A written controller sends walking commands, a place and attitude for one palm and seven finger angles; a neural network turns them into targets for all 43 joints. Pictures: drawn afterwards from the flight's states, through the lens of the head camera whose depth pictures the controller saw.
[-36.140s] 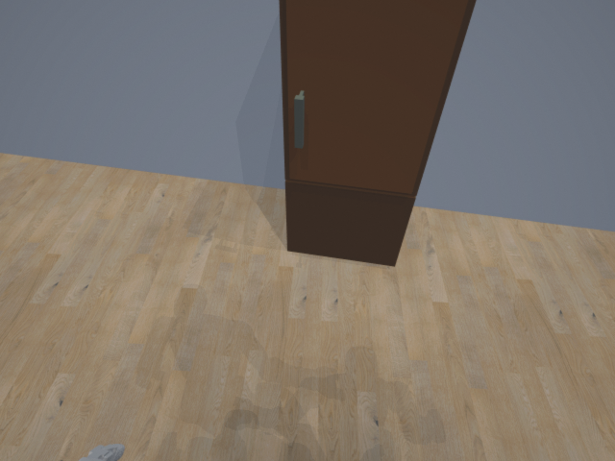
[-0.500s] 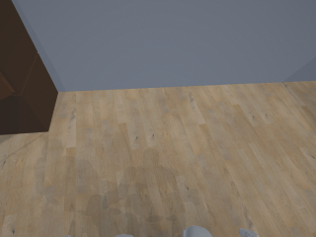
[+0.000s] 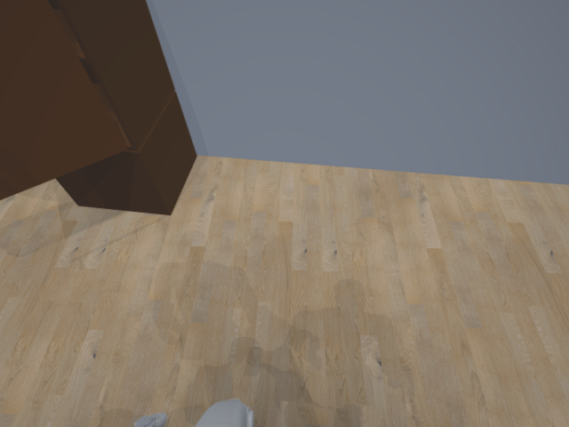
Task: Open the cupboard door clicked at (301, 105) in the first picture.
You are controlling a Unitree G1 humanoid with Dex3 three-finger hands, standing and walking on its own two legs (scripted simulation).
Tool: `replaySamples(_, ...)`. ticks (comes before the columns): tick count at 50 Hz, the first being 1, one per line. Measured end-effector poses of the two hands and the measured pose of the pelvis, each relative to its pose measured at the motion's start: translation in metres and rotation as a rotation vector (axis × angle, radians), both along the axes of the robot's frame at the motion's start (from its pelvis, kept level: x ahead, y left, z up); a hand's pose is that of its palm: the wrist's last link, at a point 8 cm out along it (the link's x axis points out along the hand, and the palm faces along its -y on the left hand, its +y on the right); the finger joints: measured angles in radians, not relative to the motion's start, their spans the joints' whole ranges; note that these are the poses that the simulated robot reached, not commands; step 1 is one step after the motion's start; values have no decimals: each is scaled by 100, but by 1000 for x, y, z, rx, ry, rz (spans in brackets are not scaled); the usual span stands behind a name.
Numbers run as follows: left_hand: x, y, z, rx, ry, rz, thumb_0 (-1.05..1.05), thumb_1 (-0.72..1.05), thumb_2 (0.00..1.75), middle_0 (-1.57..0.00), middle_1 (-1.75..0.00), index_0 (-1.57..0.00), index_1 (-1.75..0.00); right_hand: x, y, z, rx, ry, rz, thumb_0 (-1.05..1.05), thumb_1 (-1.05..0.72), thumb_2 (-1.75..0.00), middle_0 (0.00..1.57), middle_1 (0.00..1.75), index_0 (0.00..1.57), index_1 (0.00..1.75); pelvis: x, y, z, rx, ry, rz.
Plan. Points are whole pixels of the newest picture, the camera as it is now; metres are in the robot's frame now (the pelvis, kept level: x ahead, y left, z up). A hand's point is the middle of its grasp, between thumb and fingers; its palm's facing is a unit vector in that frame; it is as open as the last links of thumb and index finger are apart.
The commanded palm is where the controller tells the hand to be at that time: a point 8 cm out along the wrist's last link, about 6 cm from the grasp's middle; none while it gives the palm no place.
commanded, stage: turn to face it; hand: left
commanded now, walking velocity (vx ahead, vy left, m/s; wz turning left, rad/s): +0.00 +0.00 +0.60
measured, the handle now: out of the picture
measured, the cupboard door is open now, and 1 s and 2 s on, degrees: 41 41 41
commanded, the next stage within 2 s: take the last steps up to it in 0.80 s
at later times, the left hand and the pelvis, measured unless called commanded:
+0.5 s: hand out of the picture +0.03 +0.24 -0.16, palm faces +0.29 -0.91 -0.28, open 7.4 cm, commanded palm none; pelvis +0.00 +0.01 -0.01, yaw +16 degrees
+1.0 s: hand out of the picture -0.07 +0.16 -0.18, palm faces +0.55 -0.81 -0.22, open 7.3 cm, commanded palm none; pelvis +0.01 -0.02 -0.01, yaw +30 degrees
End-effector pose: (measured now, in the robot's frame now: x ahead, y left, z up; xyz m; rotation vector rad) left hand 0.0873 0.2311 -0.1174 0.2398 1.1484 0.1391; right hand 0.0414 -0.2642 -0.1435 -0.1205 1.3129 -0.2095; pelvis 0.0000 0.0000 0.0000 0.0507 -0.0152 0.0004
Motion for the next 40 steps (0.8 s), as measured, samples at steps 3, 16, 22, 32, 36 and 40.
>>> replaySamples(3,-23,9,-6,-5,20,68,0,91,89,-21,-30,-20,-30,28,4,3,-13,-20,76,0,-91,-90,20,30,19,30,0,1,-2,-1,0,45)
replaySamples(16,-99,68,-35,-3,134,298,1,91,89,-20,-29,-20,-30,121,61,20,-73,-203,339,0,-90,-90,20,30,20,30,-1,25,-15,-42,7,194)
replaySamples(22,-84,64,-16,12,47,323,1,91,89,-20,-29,-19,-30,113,63,15,-37,-143,382,0,-90,-90,20,30,20,30,-2,16,-6,-53,10,250)
replaySamples(32,-78,12,-4,53,-18,371,1,91,89,-20,-29,-20,-30,111,27,-19,27,-37,406,0,-90,-90,20,30,20,30,8,-25,-15,-29,7,361)
replaySamples(36,-96,-13,1,25,18,428,1,91,89,-20,-29,-20,-30,121,18,-13,27,-12,434,0,-90,-90,20,30,20,30,14,-32,-5,-11,0,405)
replaySamples(40,-114,-31,-1,-4,50,489,1,91,89,-21,-29,-20,-30,133,20,-5,20,-7,472,0,-91,-90,20,30,20,30,19,-36,0,-1,3,445)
